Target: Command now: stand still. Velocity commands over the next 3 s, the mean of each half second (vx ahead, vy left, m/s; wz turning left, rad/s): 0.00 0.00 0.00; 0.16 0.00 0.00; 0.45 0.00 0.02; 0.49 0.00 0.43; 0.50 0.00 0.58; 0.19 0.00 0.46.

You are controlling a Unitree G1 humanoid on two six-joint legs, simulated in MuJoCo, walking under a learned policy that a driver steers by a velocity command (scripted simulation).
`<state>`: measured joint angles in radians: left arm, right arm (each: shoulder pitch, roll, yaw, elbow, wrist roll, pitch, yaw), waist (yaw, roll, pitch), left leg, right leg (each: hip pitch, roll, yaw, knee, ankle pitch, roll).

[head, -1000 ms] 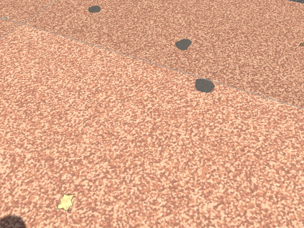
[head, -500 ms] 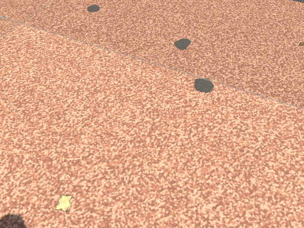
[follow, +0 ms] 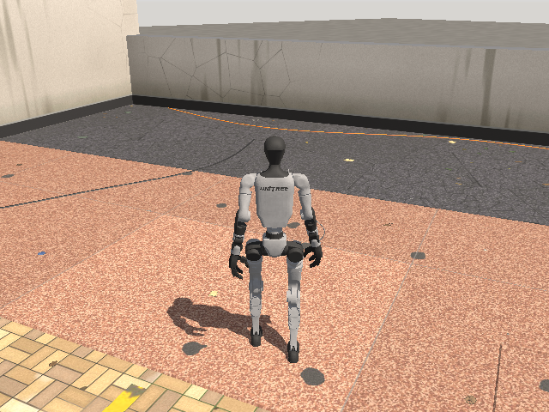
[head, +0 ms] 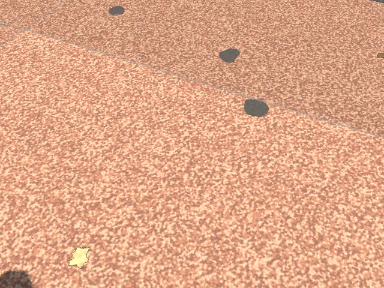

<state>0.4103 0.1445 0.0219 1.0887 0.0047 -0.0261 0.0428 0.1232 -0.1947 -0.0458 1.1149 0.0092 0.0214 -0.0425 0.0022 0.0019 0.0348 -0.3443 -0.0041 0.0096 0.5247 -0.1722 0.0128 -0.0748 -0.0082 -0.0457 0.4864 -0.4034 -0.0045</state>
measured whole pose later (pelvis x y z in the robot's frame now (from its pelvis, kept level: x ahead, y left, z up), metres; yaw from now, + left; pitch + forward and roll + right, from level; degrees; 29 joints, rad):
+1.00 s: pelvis +0.08 +0.03 -0.01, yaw -1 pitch +0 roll +0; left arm 0.45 0.21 0.05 1.04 -0.04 -0.08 0.02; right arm 0.20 -0.23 -0.07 1.06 0.02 -0.11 0.02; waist -0.01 -0.05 0.02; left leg -0.31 -0.01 0.10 0.61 -0.31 0.06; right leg -0.23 -0.02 0.05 1.04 -0.48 -0.03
